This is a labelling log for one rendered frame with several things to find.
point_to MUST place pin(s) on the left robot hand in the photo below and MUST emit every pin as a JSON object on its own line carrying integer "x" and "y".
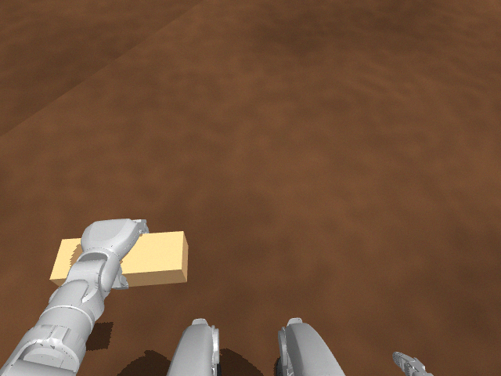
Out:
{"x": 115, "y": 235}

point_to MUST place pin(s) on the carton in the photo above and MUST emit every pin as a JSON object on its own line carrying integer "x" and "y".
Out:
{"x": 156, "y": 258}

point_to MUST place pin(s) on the left robot arm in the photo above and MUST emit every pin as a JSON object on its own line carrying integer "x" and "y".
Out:
{"x": 55, "y": 346}

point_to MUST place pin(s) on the right robot hand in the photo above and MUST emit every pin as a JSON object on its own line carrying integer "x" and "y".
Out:
{"x": 411, "y": 366}

